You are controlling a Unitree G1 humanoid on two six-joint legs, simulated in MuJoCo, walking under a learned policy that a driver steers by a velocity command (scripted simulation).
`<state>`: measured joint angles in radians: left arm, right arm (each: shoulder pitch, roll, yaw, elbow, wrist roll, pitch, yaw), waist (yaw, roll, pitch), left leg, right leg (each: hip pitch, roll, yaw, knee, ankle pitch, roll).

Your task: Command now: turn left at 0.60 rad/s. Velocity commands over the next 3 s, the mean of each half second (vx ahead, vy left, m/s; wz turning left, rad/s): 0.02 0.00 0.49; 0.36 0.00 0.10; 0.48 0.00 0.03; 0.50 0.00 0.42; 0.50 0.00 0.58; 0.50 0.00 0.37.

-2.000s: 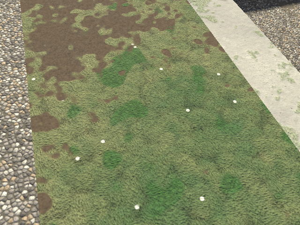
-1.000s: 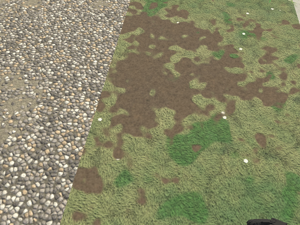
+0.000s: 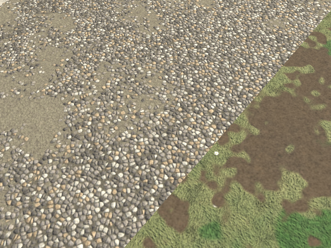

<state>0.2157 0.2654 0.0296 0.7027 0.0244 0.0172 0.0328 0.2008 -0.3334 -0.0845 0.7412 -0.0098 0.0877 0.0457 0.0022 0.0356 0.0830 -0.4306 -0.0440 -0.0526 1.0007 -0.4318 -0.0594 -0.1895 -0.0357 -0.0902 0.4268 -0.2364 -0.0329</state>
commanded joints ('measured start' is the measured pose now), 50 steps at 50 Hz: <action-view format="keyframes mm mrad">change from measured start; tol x16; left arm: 1 20 185 55 -46 3 -11 -8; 31 -73 109 32 -24 5 -17 -56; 37 281 240 54 68 7 -66 -16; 50 277 96 21 171 -17 -104 -45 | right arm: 1 -45 -41 3 -93 4 -10 7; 9 35 -260 -35 -124 -11 -61 -27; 31 142 -115 11 29 -16 -108 -41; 50 -190 22 63 -34 -32 -125 10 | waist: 1 27 -210 -109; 7 -25 -174 -128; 9 9 278 -122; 12 -22 88 -58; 33 -23 50 -9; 37 123 -279 -95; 50 52 -127 20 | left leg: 1 -3 20 56 -135 -17 17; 7 278 -6 113 -567 172 88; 8 395 89 -69 -703 240 112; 9 463 409 -495 -699 674 232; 10 410 426 -468 -666 765 355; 20 362 207 -242 -707 590 274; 25 356 220 -373 -846 -87 299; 34 121 190 -341 -775 -100 287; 39 -352 24 -55 -34 -7 158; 50 -298 90 124 -184 337 64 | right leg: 1 132 -248 135 -70 478 -173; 7 5 -241 41 107 346 -72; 8 -121 -185 -28 286 155 -4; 9 -399 -8 -84 515 -412 77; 16 -336 1 102 663 -133 75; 30 -292 23 82 270 -155 18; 35 181 61 57 -33 -39 -36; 37 414 -303 595 -277 -496 -125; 38 275 -379 745 -328 -598 -195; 50 205 -112 187 -291 445 -143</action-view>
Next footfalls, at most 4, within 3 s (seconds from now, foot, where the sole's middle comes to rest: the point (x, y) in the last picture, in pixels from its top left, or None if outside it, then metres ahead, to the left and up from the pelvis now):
0.16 left None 0.02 0.12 -0.78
0.72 right None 0.11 -0.05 -0.78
1.18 left None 0.39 0.21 -0.78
1.74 right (154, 180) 0.74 0.13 -0.78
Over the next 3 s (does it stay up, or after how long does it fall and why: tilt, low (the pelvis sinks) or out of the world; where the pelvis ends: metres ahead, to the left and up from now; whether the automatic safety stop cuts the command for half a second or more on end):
stays up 1.08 0.59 0.00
